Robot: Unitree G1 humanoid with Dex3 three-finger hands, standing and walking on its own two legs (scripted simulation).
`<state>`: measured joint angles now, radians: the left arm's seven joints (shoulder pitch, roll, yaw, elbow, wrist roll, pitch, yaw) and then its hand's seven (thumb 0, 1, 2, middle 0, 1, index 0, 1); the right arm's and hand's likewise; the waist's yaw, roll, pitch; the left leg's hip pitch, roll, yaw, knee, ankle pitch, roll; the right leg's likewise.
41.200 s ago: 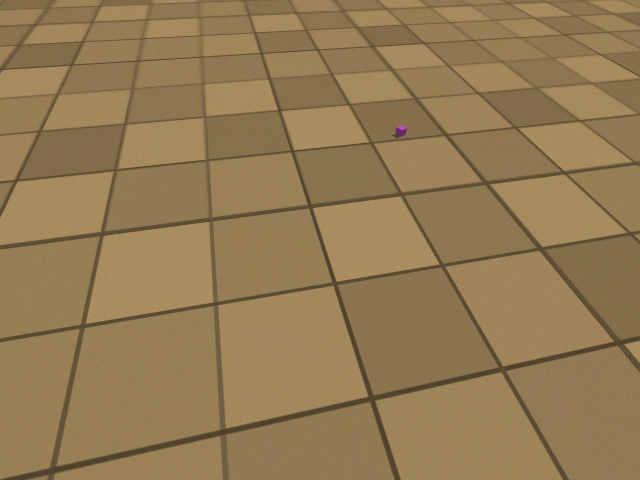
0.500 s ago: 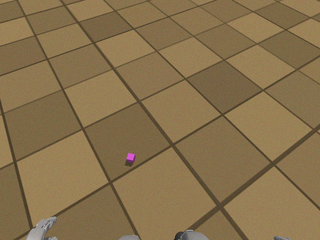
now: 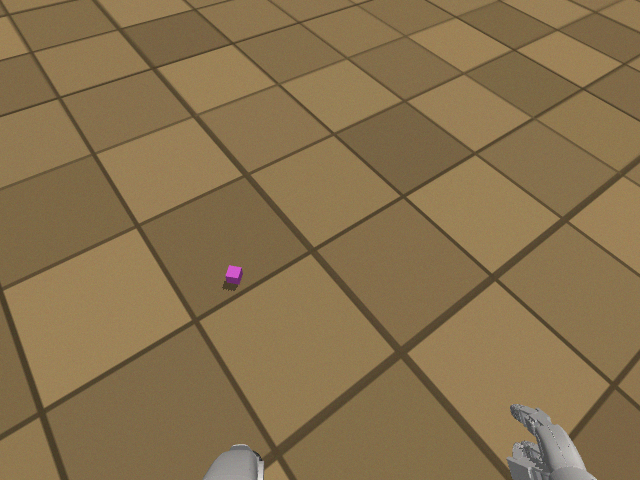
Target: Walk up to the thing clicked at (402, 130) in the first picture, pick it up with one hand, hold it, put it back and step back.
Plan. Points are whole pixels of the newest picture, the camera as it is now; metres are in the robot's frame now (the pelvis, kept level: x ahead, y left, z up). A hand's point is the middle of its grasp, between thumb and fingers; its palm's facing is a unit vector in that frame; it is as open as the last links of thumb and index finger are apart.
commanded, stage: step back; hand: left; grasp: from above
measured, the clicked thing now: (234, 274) +0.79 +0.26 -0.73
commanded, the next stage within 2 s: stand in 1.70 s
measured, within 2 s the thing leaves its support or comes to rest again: neither
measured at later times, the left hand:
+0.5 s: hand out of the picture -0.06 +0.24 -0.14, palm faces +0.12 -0.93 -0.35, open 7.4 cm
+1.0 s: hand out of the picture -0.27 +0.21 -0.12, palm faces +0.09 -0.91 -0.41, open 7.4 cm
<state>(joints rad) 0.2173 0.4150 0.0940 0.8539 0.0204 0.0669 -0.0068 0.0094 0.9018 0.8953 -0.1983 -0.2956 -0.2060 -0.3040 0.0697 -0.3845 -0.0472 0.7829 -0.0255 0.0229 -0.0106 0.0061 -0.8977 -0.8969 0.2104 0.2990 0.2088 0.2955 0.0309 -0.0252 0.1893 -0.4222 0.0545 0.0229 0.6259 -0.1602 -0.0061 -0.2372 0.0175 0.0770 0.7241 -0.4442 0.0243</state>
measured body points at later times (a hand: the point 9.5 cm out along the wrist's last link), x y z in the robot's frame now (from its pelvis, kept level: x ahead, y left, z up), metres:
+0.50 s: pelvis -0.17 -0.03 +0.01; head -0.12 +0.00 +0.45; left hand -0.07 +0.29 -0.11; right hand -0.08 -0.33 -0.11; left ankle -0.17 +0.08 -0.72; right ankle -0.09 -0.14 -0.68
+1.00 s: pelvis -0.27 -0.06 +0.01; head -0.26 -0.08 +0.46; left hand -0.28 +0.26 -0.10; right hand -0.18 -0.38 -0.12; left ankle -0.25 +0.07 -0.70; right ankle -0.29 -0.20 -0.72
